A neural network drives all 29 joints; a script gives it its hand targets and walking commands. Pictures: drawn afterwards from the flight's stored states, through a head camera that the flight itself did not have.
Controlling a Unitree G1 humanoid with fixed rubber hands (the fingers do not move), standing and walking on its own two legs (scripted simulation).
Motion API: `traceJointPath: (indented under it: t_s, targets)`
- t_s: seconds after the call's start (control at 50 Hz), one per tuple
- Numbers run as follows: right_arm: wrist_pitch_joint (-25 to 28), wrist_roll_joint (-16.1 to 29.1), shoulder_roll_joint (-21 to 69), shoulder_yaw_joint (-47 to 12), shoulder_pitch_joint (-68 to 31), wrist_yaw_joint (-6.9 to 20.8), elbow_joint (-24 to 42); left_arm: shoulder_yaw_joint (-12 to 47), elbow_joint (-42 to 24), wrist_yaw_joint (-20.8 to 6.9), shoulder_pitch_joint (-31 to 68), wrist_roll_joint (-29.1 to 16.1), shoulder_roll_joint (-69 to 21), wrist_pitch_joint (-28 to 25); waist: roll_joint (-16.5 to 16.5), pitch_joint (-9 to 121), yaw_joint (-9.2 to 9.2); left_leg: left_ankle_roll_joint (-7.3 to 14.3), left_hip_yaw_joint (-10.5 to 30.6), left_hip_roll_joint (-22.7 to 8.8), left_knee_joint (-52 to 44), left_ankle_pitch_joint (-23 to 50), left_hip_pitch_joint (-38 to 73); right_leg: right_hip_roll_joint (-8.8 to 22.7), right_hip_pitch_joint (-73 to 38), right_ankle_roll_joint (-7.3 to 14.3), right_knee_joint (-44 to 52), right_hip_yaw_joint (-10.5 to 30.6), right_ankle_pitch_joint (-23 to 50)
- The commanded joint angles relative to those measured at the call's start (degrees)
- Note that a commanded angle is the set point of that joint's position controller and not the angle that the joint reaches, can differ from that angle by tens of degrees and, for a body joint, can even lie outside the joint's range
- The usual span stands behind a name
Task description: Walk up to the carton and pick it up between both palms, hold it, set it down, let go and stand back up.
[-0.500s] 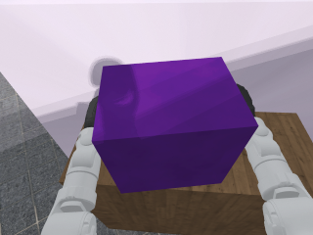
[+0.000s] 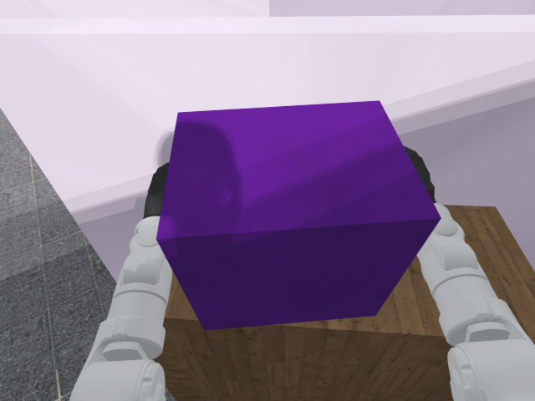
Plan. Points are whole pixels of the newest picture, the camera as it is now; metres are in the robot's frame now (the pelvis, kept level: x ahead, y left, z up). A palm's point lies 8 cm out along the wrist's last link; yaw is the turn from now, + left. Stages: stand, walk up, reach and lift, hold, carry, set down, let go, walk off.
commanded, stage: reach and lift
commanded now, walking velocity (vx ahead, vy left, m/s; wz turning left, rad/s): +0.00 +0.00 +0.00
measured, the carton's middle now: (285, 223) +0.38 +0.02 +0.09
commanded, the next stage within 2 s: none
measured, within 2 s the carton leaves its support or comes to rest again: neither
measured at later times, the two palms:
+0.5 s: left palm (151, 202) +0.36 +0.22 +0.15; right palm (422, 190) +0.40 -0.17 +0.16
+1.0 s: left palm (119, 177) +0.34 +0.24 +0.21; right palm (422, 160) +0.38 -0.15 +0.22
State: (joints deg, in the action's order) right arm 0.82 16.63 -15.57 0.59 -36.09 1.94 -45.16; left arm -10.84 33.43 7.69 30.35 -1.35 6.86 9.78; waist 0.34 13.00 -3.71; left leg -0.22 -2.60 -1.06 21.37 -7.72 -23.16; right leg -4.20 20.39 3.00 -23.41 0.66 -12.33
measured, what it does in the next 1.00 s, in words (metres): stands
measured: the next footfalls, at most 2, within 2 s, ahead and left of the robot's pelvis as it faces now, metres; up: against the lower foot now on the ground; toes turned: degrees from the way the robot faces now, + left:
none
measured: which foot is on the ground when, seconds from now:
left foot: down 0.00-1.00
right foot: down 0.00-1.00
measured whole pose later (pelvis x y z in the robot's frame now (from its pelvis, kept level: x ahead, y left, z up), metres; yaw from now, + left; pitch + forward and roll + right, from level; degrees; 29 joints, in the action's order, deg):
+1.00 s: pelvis -0.01 +0.00 +0.00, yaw +0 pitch +2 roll +0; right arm -20.1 16.6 -13.4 5.7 -44.8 -2.3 -40.7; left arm -12.5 29.0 3.4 40.0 -1.0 12.5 32.0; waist 0.9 12.3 -3.6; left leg -0.2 -2.6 -0.7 19.8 -6.9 -15.0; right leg -3.9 12.2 3.0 -21.9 0.8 -11.7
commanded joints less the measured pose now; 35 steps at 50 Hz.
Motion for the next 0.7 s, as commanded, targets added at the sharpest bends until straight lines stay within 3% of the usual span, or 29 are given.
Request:
traceJointPath:
  t_s: [0.0,0.02,0.04,0.08,0.1,0.16,0.22,0.26,0.28,0.3,0.36,0.4,0.42,0.48,0.5,0.54,0.56,0.6,0.62,0.66,0.68]
  targets:
    - [1.6,-8.5,35.6,-14.3,-51.3,6.4,19.5,19.4,-17.4,-11.4,55.6,-3.0,-29.0,-1.5,7.6,25.7,-0.54,1.6,2.2,0.2,-1.9,7.3,17.1,7.4,-20.4,-8.1,2.8,2.9,29.3]
    - [1.1,-8.8,35.9,-13.8,-51.1,6.2,18.4,19.5,-14.9,-11.6,55.0,-3.2,-29.1,-1.1,7.3,23.9,-0.07,1.5,1.8,0.4,-2.0,6.7,16.4,7.6,-20.7,-8.2,2.9,3.0,29.6]
    - [1.3,-7.9,36.6,-14.9,-52.9,6.3,21.5,19.9,-17.4,-11.6,56.8,-3.6,-29.7,-1.1,7.7,27.7,-0.47,1.6,2.2,0.4,-1.8,7.7,16.8,7.3,-21.5,-8.1,2.6,2.9,30.5]
    - [0.3,-7.5,35.9,-14.1,-52.9,6.2,18.7,20.2,-18.7,-11.3,57.9,-3.9,-29.3,-0.2,6.3,24.4,0.04,1.4,1.9,0.3,-2.1,7.4,16.9,7.2,-20.6,-7.8,3.0,2.9,27.9]
    - [-0.4,-8.1,36.3,-14.1,-51.6,5.8,18.8,19.1,-16.9,-11.6,55.3,-3.3,-28.8,0.5,7.4,23.4,-0.16,1.7,1.9,0.4,-2.5,7.4,17.4,7.0,-21.5,-7.8,3.6,2.6,28.2]
    - [-1.1,-5.8,38.1,-16.3,-54.4,5.2,23.2,19.9,-19.8,-11.8,57.3,-4.4,-29.1,1.4,7.6,26.7,-0.73,1.8,2.1,1.2,-2.2,8.7,16.1,7.1,-24.8,-8.4,2.4,3.4,33.4]
    - [-1.9,-5.3,37.7,-15.8,-55.1,4.2,25.5,21.2,-21.0,-11.9,56.7,-5.2,-29.1,2.8,6.4,28.0,0.94,1.7,2.5,1.4,-2.0,9.2,17.2,7.2,-25.2,-8.6,2.4,3.3,35.8]
    - [-3.2,-4.2,38.7,-16.7,-53.6,3.9,26.2,21.9,-25.3,-11.7,57.4,-6.0,-28.8,3.4,6.0,28.7,1.04,1.3,2.7,1.8,-1.9,10.4,17.0,7.0,-27.2,-8.6,2.0,3.3,38.2]
    - [-3.1,-3.6,38.6,-16.5,-54.8,3.6,29.9,24.4,-29.0,-11.6,59.3,-7.1,-29.3,3.8,5.3,33.6,2.18,0.7,3.0,1.7,-0.8,12.6,18.3,6.4,-27.0,-8.3,1.1,2.9,40.5]
    - [-3.8,-2.3,39.8,-18.5,-55.2,3.2,31.6,24.0,-28.6,-11.6,57.6,-7.1,-28.9,4.5,5.9,33.0,1.05,1.0,3.1,2.0,-1.3,12.4,17.8,6.5,-28.3,-8.8,1.2,3.0,41.6]
    - [-6.3,-2.4,38.9,-17.7,-53.9,2.2,30.5,23.3,-27.4,-12.2,56.6,-6.5,-28.3,6.6,5.4,29.1,2.61,1.0,3.5,2.6,-1.9,11.2,17.2,6.9,-29.0,-9.1,1.4,3.5,42.8]
    - [-7.2,-0.8,40.2,-19.5,-54.0,1.7,33.9,23.4,-33.0,-12.6,58.7,-7.5,-26.8,7.5,5.3,31.9,2.16,0.8,3.6,2.9,-1.7,13.0,17.9,7.0,-31.9,-9.5,0.8,3.7,46.5]
    - [-8.1,-1.6,39.4,-17.3,-53.8,1.4,32.5,22.7,-30.7,-12.7,58.1,-7.2,-26.4,8.3,5.9,30.3,3.53,1.2,3.9,2.8,-2.1,12.6,18.3,7.1,-31.1,-9.9,1.3,3.5,45.9]
    - [-9.8,0.2,40.3,-18.1,-55.1,0.8,34.7,22.5,-33.3,-13.3,59.5,-8.0,-26.4,9.8,5.9,30.9,3.00,0.8,3.8,3.2,-2.3,13.2,19.5,6.9,-31.5,-9.8,1.5,3.6,45.7]
    - [-11.1,-0.6,39.8,-17.0,-54.0,0.6,33.3,22.2,-31.4,-13.7,58.2,-7.2,-25.8,10.7,5.1,27.3,3.93,1.1,3.8,3.1,-2.8,11.4,19.1,7.3,-30.2,-9.9,2.5,3.7,43.0]
    - [-12.5,-1.1,40.8,-16.8,-55.1,0.7,31.5,19.9,-29.4,-14.3,60.1,-6.9,-24.3,11.6,6.1,23.6,2.84,1.4,3.2,3.2,-3.5,8.0,17.7,7.7,-29.2,-9.7,3.4,4.0,37.4]
    - [-12.6,0.0,41.1,-17.0,-57.9,0.4,35.3,21.5,-31.0,-14.6,60.4,-8.0,-25.5,12.5,5.9,25.6,3.33,1.1,3.4,3.1,-3.5,9.2,18.6,7.5,-28.7,-9.8,3.2,3.8,39.1]
    - [-14.5,-0.5,41.2,-15.5,-57.6,0.0,32.4,20.3,-28.4,-15.4,61.8,-7.6,-24.3,13.5,6.5,20.6,4.35,1.4,3.2,3.4,-4.4,6.2,18.1,8.1,-27.5,-9.9,4.8,4.0,34.4]
    - [-15.7,-0.6,41.6,-14.9,-56.5,-0.1,30.3,18.1,-27.0,-15.8,61.4,-7.1,-23.1,14.0,7.4,18.7,3.76,1.9,2.9,3.4,-4.9,5.0,17.7,8.3,-27.4,-10.1,5.2,4.1,32.5]
    - [-16.7,-1.1,41.2,-13.4,-58.5,-0.2,28.1,17.2,-23.8,-16.5,61.9,-6.4,-24.3,14.9,7.5,15.1,4.28,1.9,2.7,3.6,-5.5,3.3,16.4,8.3,-25.6,-9.6,6.1,4.0,29.3]
    - [-17.4,-0.9,41.7,-12.6,-58.6,-0.3,26.4,16.5,-25.6,-16.7,64.0,-6.2,-23.4,15.1,6.9,15.4,4.02,2.0,2.6,3.2,-5.5,3.6,17.4,8.4,-24.7,-9.4,6.6,4.3,27.9]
